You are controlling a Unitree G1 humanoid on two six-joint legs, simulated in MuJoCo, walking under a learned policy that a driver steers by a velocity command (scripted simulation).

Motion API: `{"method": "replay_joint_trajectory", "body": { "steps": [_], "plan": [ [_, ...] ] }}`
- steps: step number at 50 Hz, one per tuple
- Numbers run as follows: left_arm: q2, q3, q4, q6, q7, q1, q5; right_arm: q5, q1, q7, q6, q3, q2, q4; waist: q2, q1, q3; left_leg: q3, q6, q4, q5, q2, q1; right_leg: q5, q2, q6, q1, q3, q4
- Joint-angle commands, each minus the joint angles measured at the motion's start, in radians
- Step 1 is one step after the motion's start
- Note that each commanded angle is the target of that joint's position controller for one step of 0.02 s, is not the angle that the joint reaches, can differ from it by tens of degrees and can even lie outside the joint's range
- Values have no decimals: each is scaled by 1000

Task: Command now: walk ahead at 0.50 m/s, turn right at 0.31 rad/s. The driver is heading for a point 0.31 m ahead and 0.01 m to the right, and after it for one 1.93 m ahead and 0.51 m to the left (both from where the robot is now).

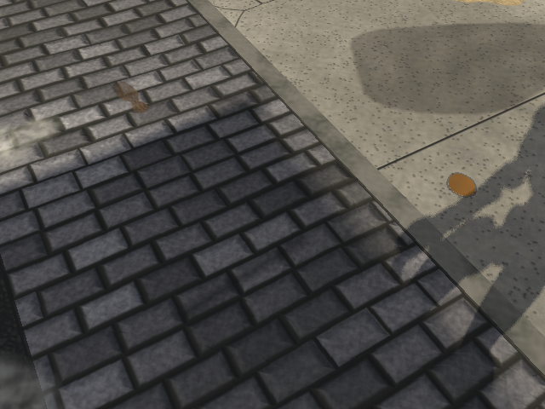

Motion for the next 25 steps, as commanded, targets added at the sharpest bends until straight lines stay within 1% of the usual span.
{"method": "replay_joint_trajectory", "body": {
  "steps": [1,2,3,4,5,7,8,10,11,12,14,16,17,18,19,20,21,22,23,24,25],
  "plan": [
    [123,19,-100,-25,-2,-66,11,1,146,-1,16,-27,-103,-7,91,-85,-17,-485,182,-288,-215,341,408,98,-113,0,-484,-17,217],
    [113,22,-108,-25,-5,-88,21,-7,123,-3,16,-18,-84,-6,96,-62,3,-410,172,-308,-122,305,338,142,-147,-4,-447,-27,152],
    [96,20,-108,-24,-9,-76,19,-11,118,-5,15,-13,-80,-1,119,-43,2,-358,165,-328,-55,280,295,167,-167,-4,-401,-43,110],
    [75,15,-104,-23,-12,-65,18,-7,127,-5,12,-13,-82,7,134,-37,-7,-322,172,-343,-1,267,280,178,-174,0,-381,-63,78],
    [61,11,-108,-22,-13,-70,21,-2,142,-6,9,-15,-95,16,135,-37,-8,-292,184,-357,51,266,276,195,-180,6,-385,-79,47],
    [47,3,-132,-23,-12,-127,27,5,167,-12,8,-23,-132,31,115,-45,1,-249,201,-383,138,275,285,258,-194,22,-422,-98,-50],
    [42,-2,-142,-25,-13,-159,28,7,178,-15,11,-26,-143,36,104,-54,3,-224,199,-390,167,273,294,307,-198,29,-430,-105,-110],
    [23,-10,-152,-30,-17,-212,31,7,183,-22,23,-22,-148,45,103,-63,14,-132,173,-368,391,240,281,401,-179,39,-381,-135,-248],
    [13,-14,-156,-33,-20,-233,31,9,193,-25,29,-20,-150,51,108,-69,8,-85,155,-348,475,219,272,451,-162,41,-333,-154,-316],
    [8,-16,-159,-36,-25,-258,29,11,215,-26,35,-19,-154,60,113,-82,-2,-57,143,-330,514,207,272,503,-141,43,-290,-172,-368],
    [13,-15,-169,-36,-34,-302,25,15,256,-29,48,-15,-159,79,124,-101,-15,-51,132,-296,521,214,301,561,-114,40,-243,-178,-434],
    [30,-10,-181,-37,-43,-328,26,18,263,-31,59,-12,-161,89,135,-97,-17,-69,119,-246,517,235,345,532,-99,22,-221,-168,-493],
    [45,-5,-182,-38,-46,-319,29,20,252,-33,64,-14,-169,90,141,-82,-24,-81,108,-209,518,243,362,510,-93,8,-193,-162,-524],
    [60,3,-167,-41,-47,-271,36,24,229,-35,68,-15,-175,88,137,-47,-45,-81,90,-153,526,235,367,533,-82,-9,-121,-166,-577],
    [86,15,-138,-42,-42,-195,45,24,222,-37,69,-12,-169,86,118,-11,-83,-68,67,-63,554,200,353,610,-66,-33,0,-181,-635],
    [153,31,-123,-44,-32,-112,57,6,242,-38,61,-1,-140,75,51,11,-167,-31,21,91,417,146,262,972,-169,-78,196,-102,-595],
    [191,30,-124,-31,-21,-48,84,-18,350,-31,49,29,-57,75,-140,-11,-306,2,-44,394,-90,58,-21,1365,-421,-233,529,145,-499],
    [116,9,-107,-17,-27,-24,61,-4,422,-23,54,40,-51,107,-222,-10,-441,-72,-71,553,-546,45,-71,1348,-514,-328,565,277,-526],
    [82,-2,-104,-5,-36,-58,42,16,374,-20,69,17,-130,106,-135,-1,-373,-102,-80,607,-550,84,-107,1104,-453,-296,460,240,-572],
    [68,-8,-110,-1,-38,-134,36,23,286,-27,87,14,-132,85,-79,-13,-256,-80,-86,600,-508,108,-148,921,-403,-249,343,180,-616],
    [63,-13,-111,-2,-40,-203,40,14,244,-38,108,12,-119,80,-42,-34,-171,-73,-94,544,-461,130,-133,792,-369,-219,202,132,-666]
  ]
}}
